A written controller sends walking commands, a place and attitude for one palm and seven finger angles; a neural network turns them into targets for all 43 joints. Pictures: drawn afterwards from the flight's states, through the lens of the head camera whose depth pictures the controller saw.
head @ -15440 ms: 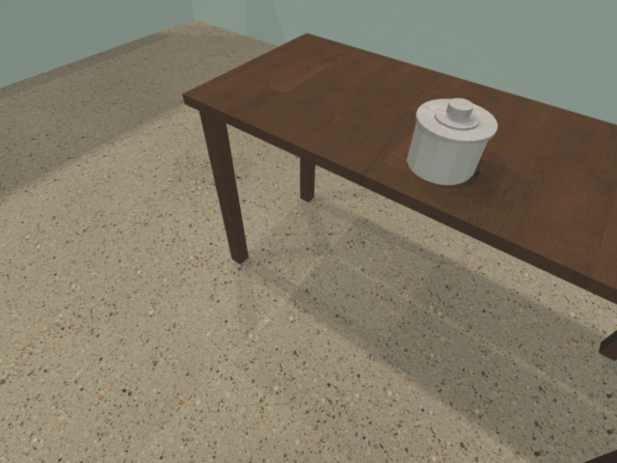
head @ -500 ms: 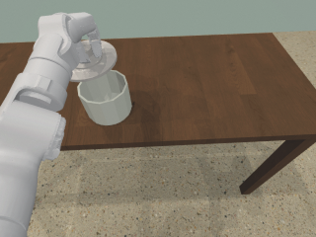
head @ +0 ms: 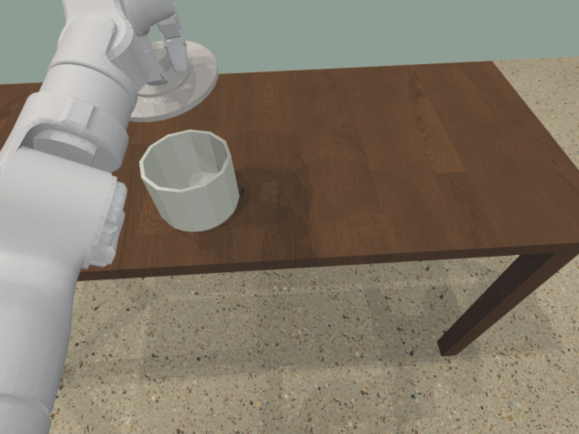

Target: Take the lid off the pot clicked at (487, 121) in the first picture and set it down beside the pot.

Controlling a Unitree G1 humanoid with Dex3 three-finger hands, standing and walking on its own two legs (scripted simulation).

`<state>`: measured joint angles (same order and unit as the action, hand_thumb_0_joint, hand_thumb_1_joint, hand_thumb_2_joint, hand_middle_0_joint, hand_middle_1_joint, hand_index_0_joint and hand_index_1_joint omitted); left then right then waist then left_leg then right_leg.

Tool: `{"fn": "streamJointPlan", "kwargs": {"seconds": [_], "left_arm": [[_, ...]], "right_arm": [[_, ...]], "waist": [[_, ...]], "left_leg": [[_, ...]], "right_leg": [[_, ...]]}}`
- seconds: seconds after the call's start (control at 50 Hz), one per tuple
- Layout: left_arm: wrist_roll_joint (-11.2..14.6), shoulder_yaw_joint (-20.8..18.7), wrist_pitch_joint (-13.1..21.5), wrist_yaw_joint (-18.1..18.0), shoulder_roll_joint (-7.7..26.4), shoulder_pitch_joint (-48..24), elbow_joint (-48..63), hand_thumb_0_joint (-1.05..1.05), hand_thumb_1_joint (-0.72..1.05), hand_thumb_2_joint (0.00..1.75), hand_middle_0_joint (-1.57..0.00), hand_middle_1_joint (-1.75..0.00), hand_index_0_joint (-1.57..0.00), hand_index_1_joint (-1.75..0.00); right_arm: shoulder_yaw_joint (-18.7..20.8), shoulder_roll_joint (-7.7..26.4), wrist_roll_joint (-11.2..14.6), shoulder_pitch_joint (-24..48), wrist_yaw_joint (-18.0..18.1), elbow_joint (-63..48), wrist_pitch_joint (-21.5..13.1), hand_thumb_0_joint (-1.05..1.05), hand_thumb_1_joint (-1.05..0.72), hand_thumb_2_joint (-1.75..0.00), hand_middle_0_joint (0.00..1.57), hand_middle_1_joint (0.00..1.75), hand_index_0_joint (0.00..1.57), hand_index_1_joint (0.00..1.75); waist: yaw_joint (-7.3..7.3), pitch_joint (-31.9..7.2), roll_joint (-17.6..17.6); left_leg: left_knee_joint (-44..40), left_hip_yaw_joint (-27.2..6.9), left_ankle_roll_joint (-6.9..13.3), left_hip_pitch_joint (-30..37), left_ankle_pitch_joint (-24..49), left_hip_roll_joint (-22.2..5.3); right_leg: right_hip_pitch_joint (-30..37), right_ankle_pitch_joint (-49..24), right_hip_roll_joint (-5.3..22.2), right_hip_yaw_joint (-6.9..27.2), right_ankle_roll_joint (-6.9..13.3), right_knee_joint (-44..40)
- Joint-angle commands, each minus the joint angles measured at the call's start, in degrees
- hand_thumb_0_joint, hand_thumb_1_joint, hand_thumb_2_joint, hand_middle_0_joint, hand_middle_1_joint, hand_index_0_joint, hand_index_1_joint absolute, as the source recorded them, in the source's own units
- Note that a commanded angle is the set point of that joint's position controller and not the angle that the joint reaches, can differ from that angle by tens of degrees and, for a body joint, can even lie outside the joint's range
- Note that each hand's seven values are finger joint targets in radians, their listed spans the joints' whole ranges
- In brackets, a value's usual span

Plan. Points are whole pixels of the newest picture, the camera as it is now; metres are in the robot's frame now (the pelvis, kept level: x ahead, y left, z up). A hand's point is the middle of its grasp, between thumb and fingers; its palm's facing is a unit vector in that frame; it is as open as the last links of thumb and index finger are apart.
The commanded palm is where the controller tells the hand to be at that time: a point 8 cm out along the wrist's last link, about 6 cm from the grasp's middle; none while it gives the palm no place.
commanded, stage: lift the lid straight up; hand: left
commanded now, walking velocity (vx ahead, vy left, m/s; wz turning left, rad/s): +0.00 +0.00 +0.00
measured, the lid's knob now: (151, 60) +0.54 +0.14 +0.24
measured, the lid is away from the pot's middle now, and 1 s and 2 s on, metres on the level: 0.01 0.10 0.21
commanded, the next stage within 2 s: move the lid sideways beside the pot in 0.20 s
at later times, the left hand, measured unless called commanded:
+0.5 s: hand (135, 63) +0.51 +0.15 +0.25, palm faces -0.29 -0.10 -0.95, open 5.5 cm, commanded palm +0.52 +0.16 +0.33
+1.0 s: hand (74, 78) +0.49 +0.22 +0.25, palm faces -0.31 -0.10 -0.95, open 5.5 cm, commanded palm +0.51 +0.23 +0.33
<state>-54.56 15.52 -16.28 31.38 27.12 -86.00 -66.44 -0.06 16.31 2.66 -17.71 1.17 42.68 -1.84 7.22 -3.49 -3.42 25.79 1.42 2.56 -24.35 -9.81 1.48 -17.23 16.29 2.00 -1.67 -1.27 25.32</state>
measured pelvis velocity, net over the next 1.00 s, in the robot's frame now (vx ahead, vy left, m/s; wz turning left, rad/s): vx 0.00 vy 0.00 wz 0.00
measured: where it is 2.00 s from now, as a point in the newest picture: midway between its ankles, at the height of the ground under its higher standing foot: outside the picture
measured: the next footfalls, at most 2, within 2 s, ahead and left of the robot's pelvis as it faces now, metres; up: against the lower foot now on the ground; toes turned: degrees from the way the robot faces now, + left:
none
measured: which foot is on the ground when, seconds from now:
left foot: down 0.00-1.00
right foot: down 0.00-1.00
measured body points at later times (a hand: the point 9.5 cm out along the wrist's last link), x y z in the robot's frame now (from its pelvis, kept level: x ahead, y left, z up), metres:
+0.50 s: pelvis +0.01 -0.01 +0.00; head +0.05 -0.02 +0.45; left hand +0.52 +0.15 +0.31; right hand +0.07 -0.28 -0.13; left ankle +0.03 +0.09 -0.74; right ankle -0.05 -0.14 -0.74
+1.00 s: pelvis +0.00 +0.00 +0.00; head +0.05 -0.01 +0.45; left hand +0.51 +0.22 +0.30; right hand +0.07 -0.28 -0.13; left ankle +0.03 +0.09 -0.74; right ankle -0.05 -0.14 -0.74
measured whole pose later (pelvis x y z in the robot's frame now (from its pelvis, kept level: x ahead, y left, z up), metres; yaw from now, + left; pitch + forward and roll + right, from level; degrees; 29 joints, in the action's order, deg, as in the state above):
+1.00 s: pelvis +0.00 +0.00 +0.00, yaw +0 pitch +8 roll -1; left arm -55.6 13.4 -11.2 34.1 38.1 -80.6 -62.4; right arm -0.3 16.6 3.9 -14.9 1.3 41.1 4.5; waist 6.7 -2.5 -2.5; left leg 26.8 0.8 2.6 -24.7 -10.5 1.0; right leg -16.2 15.7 1.3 -2.1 -1.3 23.8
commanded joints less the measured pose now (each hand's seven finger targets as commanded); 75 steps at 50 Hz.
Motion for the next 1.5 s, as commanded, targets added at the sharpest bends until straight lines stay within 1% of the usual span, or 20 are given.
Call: {"fn": "streamJointPlan", "kwargs": {"seconds": [0.0,0.12,0.26,0.42,0.52,0.54,0.56,0.6,0.64,0.7,0.72,0.8,0.84,0.86,0.94,1.0,1.12,1.18,1.36,1.48], "left_arm": [[-2.99,-3.63,-0.59,-3.88,15.17,-39.63,12.54,0.0,0.7,0.95,-0.69,-1.1,-0.91,-1.16],[-2.84,-2.37,-2.77,-3.14,13.8,-36.48,8.49,0.0,0.7,0.95,-0.69,-1.1,-0.91,-1.16],[-2.22,-3.26,-0.03,-3.41,16.05,-42.43,20.0,0.0,0.7,0.95,-0.69,-1.1,-0.91,-1.16],[-3.49,-4.26,0.02,-3.27,19.53,-32.75,11.1,0.0,0.7,0.95,-0.69,-1.1,-0.91,-1.16],[-3.97,-4.86,2.52,-3.13,22.04,-39.39,21.59,0.0,0.7,0.95,-0.69,-1.1,-0.91,-1.16],[-2.66,-2.79,3.6,-3.01,18.79,-39.35,25.19,0.0,0.7,0.95,-0.69,-1.1,-0.91,-1.16],[-3.43,-6.63,4.37,-3.24,23.33,-38.99,26.42,0.0,0.7,0.95,-0.69,-1.1,-0.91,-1.16],[-3.31,-7.72,4.66,-2.5,24.51,-35.24,22.29,0.0,0.7,0.95,-0.69,-1.1,-0.91,-1.16],[-1.74,-3.94,3.38,-1.36,19.58,-29.95,16.22,0.0,0.7,0.95,-0.69,-1.1,-0.91,-1.16],[-2.58,-6.26,2.87,-1.22,23.84,-33.09,18.41,0.0,0.7,0.95,-0.69,-1.1,-0.91,-1.16],[-2.51,-3.76,2.68,-0.93,20.68,-32.33,16.54,0.0,0.7,0.95,-0.69,-1.1,-0.91,-1.16],[-3.11,-5.91,4.28,-1.36,24.18,-33.72,21.98,0.0,0.7,0.95,-0.69,-1.1,-0.91,-1.16],[-1.63,-3.13,4.54,-0.89,20.08,-30.36,19.72,0.0,0.7,0.95,-0.69,-1.1,-0.91,-1.16],[-2.51,-7.04,4.79,-1.09,25.45,-31.87,21.19,0.0,0.7,0.95,-0.69,-1.1,-0.91,-1.16],[-1.39,-4.7,5.15,-0.71,24.3,-30.13,16.32,0.0,0.7,0.95,-0.69,-1.1,-0.91,-1.16],[-3.29,-7.55,6.57,-1.55,29.98,-34.59,19.87,0.0,0.7,0.95,-0.69,-1.1,-0.91,-1.16],[-2.81,-4.91,7.71,-1.36,27.69,-32.29,15.48,0.0,0.7,0.95,-0.69,-1.1,-0.91,-1.16],[-2.93,-4.75,9.17,-1.7,26.83,-35.12,20.11,0.0,0.7,0.95,-0.69,-1.1,-0.91,-1.16],[-2.7,-9.04,9.85,-1.04,32.03,-31.23,16.79,0.0,0.7,0.95,-0.69,-1.1,-0.91,-1.16],[-4.21,-8.64,9.51,-0.93,33.47,-29.78,14.63,0.0,0.7,0.95,-0.69,-1.1,-0.91,-1.16]], "right_arm": [[2.64,8.51,-0.1,-1.83,0.54,-5.14,-2.22,0.0,-0.9,-0.9,0.2,0.3,0.2,0.3],[2.32,9.21,0.25,-0.85,0.21,-5.27,-0.26,0.0,-0.9,-0.9,0.2,0.3,0.2,0.3],[2.65,8.3,-0.09,-0.74,0.71,-6.26,-1.35,0.0,-0.9,-0.9,0.2,0.3,0.2,0.3],[2.14,9.35,0.52,0.21,1.19,-6.05,1.95,0.0,-0.9,-0.9,0.2,0.3,0.2,0.3],[2.52,8.82,0.42,0.58,1.14,-7.3,1.98,0.0,-0.9,-0.9,0.2,0.3,0.2,0.3],[2.86,8.38,0.5,0.44,1.1,-8.04,1.57,0.0,-0.9,-0.9,0.2,0.3,0.2,0.3],[3.1,8.54,0.06,-0.05,0.91,-7.85,1.26,0.0,-0.9,-0.9,0.2,0.3,0.2,0.3],[3.18,8.75,0.06,-0.35,0.87,-7.37,1.79,0.0,-0.9,-0.9,0.2,0.3,0.2,0.3],[3.34,9.29,0.89,-0.79,0.75,-6.84,2.8,0.0,-0.9,-0.9,0.2,0.3,0.2,0.3],[3.02,9.6,0.88,0.26,0.24,-6.64,3.51,0.0,-0.9,-0.9,0.2,0.3,0.2,0.3],[2.95,9.35,0.99,0.37,0.31,-6.58,3.62,0.0,-0.9,-0.9,0.2,0.3,0.2,0.3],[3.01,9.48,0.68,0.32,0.19,-6.97,4.11,0.0,-0.9,-0.9,0.2,0.3,0.2,0.3],[3.27,9.61,1.02,-0.54,0.52,-6.7,4.28,0.0,-0.9,-0.9,0.2,0.3,0.2,0.3],[3.17,9.74,0.84,-0.01,0.43,-6.54,4.39,0.0,-0.9,-0.9,0.2,0.3,0.2,0.3],[2.73,10.19,1.6,0.12,1.39,-6.3,4.93,0.0,-0.9,-0.9,0.2,0.3,0.2,0.3],[2.46,10.2,1.23,0.21,1.77,-6.33,4.54,0.0,-0.9,-0.9,0.2,0.3,0.2,0.3],[2.29,10.49,1.72,-0.89,2.17,-5.14,4.44,0.0,-0.9,-0.9,0.2,0.3,0.2,0.3],[2.62,10.3,1.35,-1.51,2.2,-5.51,3.36,0.0,-0.9,-0.9,0.2,0.3,0.2,0.3],[3.02,11.35,1.26,-3.84,2.12,-4.03,3.53,0.0,-0.9,-0.9,0.2,0.3,0.2,0.3],[2.61,11.39,1.32,-3.51,1.62,-4.71,4.94,0.0,-0.9,-0.9,0.2,0.3,0.2,0.3]], "waist": [[0.05,-26.96,2.54],[0.53,-22.82,6.04],[0.31,-31.98,1.96],[0.49,-21.11,5.19],[0.27,-31.25,-0.07],[0.4,-33.06,-2.05],[-0.31,-34.97,-1.86],[-0.33,-33.01,0.14],[0.46,-27.29,1.04],[0.01,-26.43,1.74],[0.52,-24.71,1.74],[0.03,-28.5,-1.32],[0.57,-26.52,-1.05],[-0.07,-27.51,0.42],[0.77,-23.85,2.46],[0.28,-26.46,0.21],[0.88,-21.88,-3.58],[0.64,-26.07,-7.12],[0.17,-25.68,-1.61],[-0.1,-23.41,-3.33]], "left_leg": [[1.98,-4.95,1.85,26.37,19.61,1.49],[1.25,-3.34,2.13,21.44,15.0,1.91],[3.29,-4.63,2.37,28.72,23.69,1.55],[1.43,-2.1,2.38,19.16,14.62,1.75],[3.48,-3.12,2.47,26.77,24.34,1.27],[4.59,-3.69,2.54,30.47,31.61,0.74],[5.16,-4.34,2.53,32.18,33.16,0.66],[4.99,-4.17,2.81,30.59,31.64,1.14],[4.19,-3.3,2.75,27.4,29.14,1.15],[3.79,-3.22,2.64,25.75,25.89,1.45],[3.84,-3.11,2.69,25.11,24.81,1.6],[4.3,-3.77,2.49,28.37,28.07,1.11],[4.22,-3.66,2.59,28.58,28.75,0.64],[4.02,-3.74,2.47,28.0,26.07,0.68],[2.31,-2.56,2.83,23.37,17.83,0.94],[2.26,-3.03,2.73,25.03,16.96,0.85],[1.23,-3.44,2.16,24.11,12.75,0.35],[2.64,-4.75,2.08,29.91,20.09,-0.12],[2.72,-4.99,2.09,28.0,21.23,-0.26],[2.91,-4.36,1.82,25.66,22.03,-0.28]], "right_leg": [[-3.65,-21.44,-4.43,-0.69,3.04,-1.9],[-2.79,-21.83,-4.14,-0.73,2.72,-2.57],[-0.68,-26.08,-4.24,0.05,2.4,-1.56],[-1.04,-23.28,-3.8,-0.49,2.52,-2.83],[0.9,-27.57,-3.81,0.22,2.35,-1.51],[-0.27,-29.8,-3.9,0.11,2.35,-1.42],[-0.1,-28.93,-4.27,0.33,2.05,-1.07],[-0.3,-28.08,-4.45,0.05,2.05,-1.34],[-1.89,-27.32,-4.14,-0.55,2.24,-2.44],[-1.37,-26.79,-4.13,-0.54,2.25,-2.16],[-2.45,-25.46,-4.33,-0.82,2.27,-2.48],[-2.01,-24.88,-4.46,-0.79,2.43,-2.33],[-3.39,-24.34,-4.39,-1.37,2.51,-3.2],[-2.02,-23.47,-4.52,-1.12,2.27,-2.91],[-1.54,-21.2,-3.93,-1.42,2.47,-4.0],[-0.88,-19.73,-4.25,-1.22,2.57,-3.66],[-4.74,-13.68,-4.65,-2.05,2.91,-4.72],[-6.21,-14.4,-5.08,-2.16,3.13,-4.29],[-4.87,-15.99,-5.13,-2.38,2.76,-4.56],[-5.17,-16.15,-5.26,-2.5,2.9,-4.31]]}}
